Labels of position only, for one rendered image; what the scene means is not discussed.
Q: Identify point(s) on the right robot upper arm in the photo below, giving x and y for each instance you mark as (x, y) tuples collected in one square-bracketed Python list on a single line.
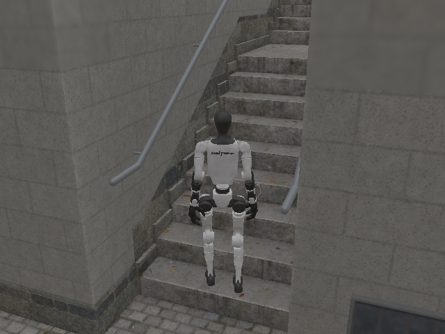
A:
[(244, 147)]

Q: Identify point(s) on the right robot forearm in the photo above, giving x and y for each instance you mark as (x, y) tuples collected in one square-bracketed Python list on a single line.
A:
[(250, 190)]

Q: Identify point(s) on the robot left hand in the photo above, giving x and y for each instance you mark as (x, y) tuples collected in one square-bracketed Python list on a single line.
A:
[(193, 216)]

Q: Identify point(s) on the left robot shin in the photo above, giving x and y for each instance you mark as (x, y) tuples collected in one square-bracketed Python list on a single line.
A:
[(208, 254)]

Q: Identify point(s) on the left robot forearm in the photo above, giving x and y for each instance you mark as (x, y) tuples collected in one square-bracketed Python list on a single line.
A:
[(195, 191)]

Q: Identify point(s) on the left robot upper arm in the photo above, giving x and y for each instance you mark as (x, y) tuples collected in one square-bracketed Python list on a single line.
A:
[(199, 159)]

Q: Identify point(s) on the robot left foot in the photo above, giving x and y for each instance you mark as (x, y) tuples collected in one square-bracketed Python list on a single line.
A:
[(210, 279)]

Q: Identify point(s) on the robot right hand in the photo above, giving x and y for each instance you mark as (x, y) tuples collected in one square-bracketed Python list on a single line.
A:
[(252, 211)]

